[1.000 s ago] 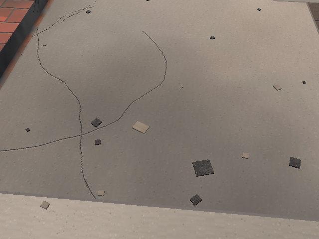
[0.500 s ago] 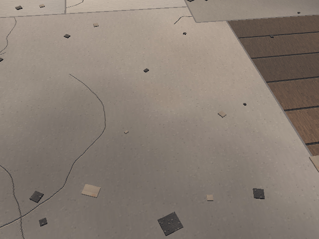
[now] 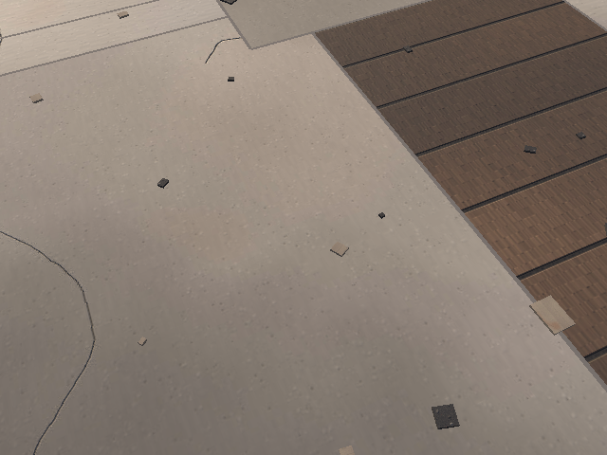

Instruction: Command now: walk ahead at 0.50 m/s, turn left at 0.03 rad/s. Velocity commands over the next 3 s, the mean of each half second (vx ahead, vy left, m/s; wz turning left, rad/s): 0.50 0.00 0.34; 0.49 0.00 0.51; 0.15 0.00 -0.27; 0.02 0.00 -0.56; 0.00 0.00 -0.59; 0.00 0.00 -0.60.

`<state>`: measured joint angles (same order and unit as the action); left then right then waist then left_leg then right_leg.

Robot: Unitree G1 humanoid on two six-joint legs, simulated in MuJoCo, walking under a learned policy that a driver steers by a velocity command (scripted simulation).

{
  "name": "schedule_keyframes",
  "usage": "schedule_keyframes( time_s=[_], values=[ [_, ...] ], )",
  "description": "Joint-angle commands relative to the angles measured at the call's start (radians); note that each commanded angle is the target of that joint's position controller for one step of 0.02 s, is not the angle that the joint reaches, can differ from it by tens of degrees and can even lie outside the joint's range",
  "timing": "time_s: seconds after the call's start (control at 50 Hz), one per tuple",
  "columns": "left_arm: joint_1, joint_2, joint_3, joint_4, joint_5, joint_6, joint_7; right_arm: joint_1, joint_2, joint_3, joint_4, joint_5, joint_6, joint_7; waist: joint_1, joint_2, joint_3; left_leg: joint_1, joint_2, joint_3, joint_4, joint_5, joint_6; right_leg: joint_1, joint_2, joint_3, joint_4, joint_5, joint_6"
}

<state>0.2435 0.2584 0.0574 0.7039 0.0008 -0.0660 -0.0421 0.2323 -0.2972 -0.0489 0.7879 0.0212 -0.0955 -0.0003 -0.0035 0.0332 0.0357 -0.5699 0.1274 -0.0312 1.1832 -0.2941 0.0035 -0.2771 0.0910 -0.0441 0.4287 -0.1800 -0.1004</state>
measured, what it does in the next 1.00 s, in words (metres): walks ahead, turning left: left foot, then right foot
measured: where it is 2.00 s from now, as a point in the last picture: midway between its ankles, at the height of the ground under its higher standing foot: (255, 361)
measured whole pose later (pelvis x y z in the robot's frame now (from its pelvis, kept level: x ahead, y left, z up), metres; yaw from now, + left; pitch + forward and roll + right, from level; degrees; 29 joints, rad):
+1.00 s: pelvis +0.55 +0.10 +0.00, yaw +30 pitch +2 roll +0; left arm 0.21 0.26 0.05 0.71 0.01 -0.11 -0.02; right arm 0.30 -0.30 -0.06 0.69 0.01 -0.03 -0.01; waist 0.01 0.04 0.00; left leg -0.44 -0.04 -0.10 1.17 -0.42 0.01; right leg -0.33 0.03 0.00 0.49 -0.19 -0.03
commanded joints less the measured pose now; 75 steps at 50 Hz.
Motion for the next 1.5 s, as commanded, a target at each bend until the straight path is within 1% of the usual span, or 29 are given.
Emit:
schedule_keyframes(
  time_s=[0.02,0.16,0.28,0.34,0.38,0.4,0.42,0.44,0.46,0.5,0.58,0.68,0.76,0.84,0.86,0.88,0.9,0.92,0.96,1.02,1.08,1.16,1.26,1.28,1.3,1.32,1.36,1.42,1.5],
  values=[
    [-0.015,0.122,0.033,-0.037,0.007,-0.045,0.005,0.074,-0.072,-0.023,-0.029,-0.005,0.024,-0.007,-0.027,-0.068,-0.067,-0.073,0.046,-0.039,-0.049,0.12,-0.013,0.08,-0.293,0.198,-0.25,0.351,-0.164],
    [0.037,0.136,0.031,0.028,0.008,-0.046,0.034,-0.1,-0.034,-0.014,-0.074,0.001,0.013,0.016,0.05,-0.075,0.008,-0.13,-0.028,-0.034,-0.432,0.465,0.006,0.179,-0.266,0.013,-0.298,0.333,-0.062],
    [0.098,0.156,0.038,0.084,-0.003,-0.01,0.05,-0.225,-0.012,-0.001,-0.16,-0.001,0.007,0.062,0.091,-0.064,0.05,-0.237,-0.059,0.032,-0.566,0.321,0.05,0.419,-0.346,-0.032,-0.209,0.502,-0.055],
    [0.065,0.197,0.046,0.072,-0.006,0.013,0.068,-0.162,-0.047,-0.018,-0.182,-0.002,0.016,0.072,0.03,-0.124,-0.036,-0.066,-0.146,0.132,-0.565,0.158,0.101,0.44,-0.344,-0.077,-0.028,0.968,-0.025],
    [0.034,0.215,0.046,0.061,-0.01,0.023,0.08,0.085,-0.134,-0.063,-0.14,-0.001,0.021,0.059,-0.113,-0.118,-0.171,0.305,-0.206,0.127,-0.648,0.199,0.168,0.314,-0.301,-0.116,0.32,1.025,0.018],
    [0.052,0.171,0.026,0.038,0.008,0.007,0.081,0.226,-0.226,-0.091,-0.119,-0.005,0.031,0.036,-0.161,0.017,-0.282,0.623,-0.03,-0.139,-0.662,0.259,0.24,0.06,-0.239,-0.125,0.643,0.626,0.054],
    [0.154,0.042,-0.017,0.0,0.019,-0.026,0.055,0.191,-0.276,-0.095,-0.14,-0.002,0.022,0.035,-0.046,0.253,-0.396,0.962,0.218,-0.736,-0.769,0.153,0.459,-0.384,0.001,0.008,1.007,-0.36,0.116],
    [0.057,0.144,0.003,-0.004,-0.005,-0.066,0.033,0.219,-0.182,-0.072,-0.141,-0.006,0.023,0.033,-0.125,0.103,-0.43,1.002,0.194,-0.743,-0.836,0.101,0.414,-0.494,-0.054,0.191,1.061,-0.35,0.089],
    [-0.033,0.164,0.007,-0.043,-0.036,-0.082,0.025,0.185,-0.144,-0.062,-0.144,-0.012,0.022,0.03,-0.121,0.045,-0.293,0.893,0.156,-0.576,-0.843,0.172,0.361,-0.526,-0.097,0.179,0.997,-0.272,0.073],
    [-0.073,0.148,0.008,-0.054,0.001,-0.082,0.037,0.069,-0.108,-0.051,-0.166,-0.005,0.02,0.031,-0.036,-0.087,-0.141,0.626,0.076,-0.396,-0.871,0.376,0.314,-0.456,-0.163,0.146,0.807,-0.195,0.086],
    [-0.018,0.117,0.007,-0.053,0.015,-0.037,0.043,0.025,-0.119,-0.052,-0.181,-0.009,0.02,0.014,0.03,-0.01,-0.088,0.393,0.021,-0.3,-0.941,0.472,0.318,-0.343,-0.185,0.114,0.637,-0.143,0.15],
    [-0.196,0.074,-0.013,-0.09,0.011,-0.032,0.044,0.067,-0.148,-0.059,-0.161,0.001,0.039,-0.011,-0.037,0.05,-0.061,0.276,-0.062,-0.212,-0.921,0.33,0.241,-0.252,-0.125,0.085,0.272,0.161,0.183],
    [-0.269,0.11,0.001,-0.112,-0.006,-0.05,0.029,0.117,-0.149,-0.06,-0.143,0.007,0.05,-0.013,-0.066,0.074,-0.07,0.34,-0.029,-0.314,-0.854,0.201,0.212,-0.191,-0.085,0.114,0.12,0.2,0.164],
    [-0.13,0.161,0.038,-0.082,-0.008,-0.069,0.028,0.083,-0.113,-0.052,-0.154,0.002,0.054,-0.015,0.026,0.109,-0.096,0.367,-0.039,-0.389,-0.704,0.17,0.156,0.01,-0.091,0.112,0.018,0.113,0.09],
    [-0.011,0.2,0.053,-0.07,0.008,-0.074,0.036,0.075,-0.059,-0.033,-0.169,-0.006,0.05,-0.011,0.083,0.053,-0.19,0.292,-0.09,-0.329,-0.506,0.136,0.119,0.213,-0.204,0.208,0.024,0.074,0.035],
    [0.109,0.284,0.072,-0.056,0.027,-0.068,0.042,0.175,0.011,-0.011,-0.19,-0.003,0.042,-0.012,0.07,-0.185,-0.321,0.015,-0.226,-0.182,-0.177,-0.18,0.049,0.547,-0.432,0.551,-0.023,-0.04,-0.092],
    [0.161,0.274,0.075,-0.02,0.008,-0.059,0.03,0.231,-0.042,-0.013,-0.196,0.019,0.036,-0.014,0.058,-0.369,-0.333,-0.21,-0.198,-0.147,0.037,-0.315,0.027,0.601,-0.536,0.898,-0.118,-0.341,-0.179],
    [0.117,0.185,0.054,-0.036,-0.001,-0.057,0.029,0.174,-0.119,-0.032,-0.171,0.021,0.039,-0.016,0.081,-0.22,-0.2,-0.255,-0.15,-0.172,0.118,-0.218,0.019,0.491,-0.484,0.802,-0.155,-0.438,-0.144],
    [0.027,0.124,0.027,-0.034,0.014,-0.044,0.025,0.034,-0.11,-0.034,-0.193,-0.013,0.042,-0.018,0.058,-0.099,-0.04,-0.187,-0.117,-0.125,0.076,-0.104,0.004,0.244,-0.38,0.515,-0.148,-0.009,-0.107],
    [-0.021,0.092,0.008,-0.009,0.013,-0.045,0.018,0.052,-0.053,-0.025,-0.187,-0.03,0.042,-0.011,-0.012,-0.142,-0.06,-0.038,-0.083,-0.053,-0.093,-0.099,-0.025,0.124,-0.294,0.306,-0.128,0.593,-0.111],
    [-0.026,0.153,0.023,0.02,-0.002,-0.031,0.029,0.012,-0.005,-0.004,-0.187,-0.036,0.039,-0.014,-0.013,-0.153,-0.119,0.071,-0.105,-0.007,-0.33,-0.015,-0.051,0.105,-0.264,0.224,-0.112,0.775,-0.123],
    [0.02,0.206,0.041,0.045,-0.024,0.009,0.047,-0.089,-0.034,-0.01,-0.197,-0.021,0.049,-0.014,0.025,-0.163,-0.139,0.164,-0.153,-0.007,-0.515,0.147,-0.055,0.102,-0.26,0.24,-0.09,0.617,-0.102],
    [-0.002,0.172,0.036,0.029,-0.036,0.038,0.067,-0.08,-0.078,-0.035,-0.203,-0.029,0.039,-0.015,-0.019,-0.147,-0.124,0.362,-0.129,-0.037,-0.809,0.33,0.012,0.049,-0.207,0.336,0.033,0.275,-0.022],
    [0.004,0.118,0.021,0.009,-0.018,0.035,0.066,-0.037,-0.134,-0.049,-0.208,-0.048,0.038,-0.026,-0.021,-0.055,-0.189,0.522,0.023,-0.139,-0.782,0.552,0.069,-0.045,-0.149,0.296,0.17,0.101,0.026],
    [0.097,0.059,0.004,0.007,0.002,0.029,0.062,-0.012,-0.176,-0.058,-0.219,-0.059,0.054,-0.036,0.011,0.171,-0.24,0.686,0.238,-0.315,-0.732,0.889,0.199,-0.245,-0.03,0.18,0.382,-0.395,0.09],
    [0.133,0.113,0.014,0.006,-0.013,0.032,0.062,0.031,-0.15,-0.057,-0.197,-0.051,0.068,-0.03,-0.008,0.248,-0.286,0.672,0.342,-0.441,-0.77,0.823,0.312,-0.331,-0.039,0.129,0.583,-0.554,0.131],
    [0.087,0.186,0.046,0.021,-0.024,0.066,0.071,-0.047,-0.078,-0.038,-0.206,-0.036,0.072,-0.026,0.001,0.107,-0.189,0.571,0.226,-0.312,-0.812,0.555,0.259,-0.39,-0.096,0.134,0.755,-0.423,0.169],
    [0.077,0.143,0.046,0.009,-0.018,0.117,0.082,-0.151,-0.081,-0.037,-0.204,-0.043,0.075,-0.023,0.038,0.106,-0.108,0.367,0.14,-0.135,-0.875,0.462,0.22,-0.297,-0.116,0.099,0.745,-0.282,0.204],
    [0.005,0.094,0.029,-0.049,-0.014,0.12,0.066,-0.152,-0.099,-0.048,-0.18,-0.041,0.08,-0.035,0.017,0.125,-0.122,0.362,0.141,-0.037,-0.884,0.436,0.23,-0.22,-0.138,0.059,0.541,-0.2,0.196]
  ],
)
Next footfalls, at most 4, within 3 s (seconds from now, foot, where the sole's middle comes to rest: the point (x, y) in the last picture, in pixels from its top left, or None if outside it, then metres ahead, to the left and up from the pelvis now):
0.38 left None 0.37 0.16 -0.78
0.86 right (304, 363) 0.68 0.05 -0.78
1.28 left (194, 363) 0.68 0.31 -0.78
1.66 right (306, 343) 0.73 0.04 -0.78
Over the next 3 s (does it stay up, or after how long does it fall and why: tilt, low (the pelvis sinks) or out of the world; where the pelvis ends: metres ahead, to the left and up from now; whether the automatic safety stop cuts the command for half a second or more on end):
stays up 0.64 0.10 0.00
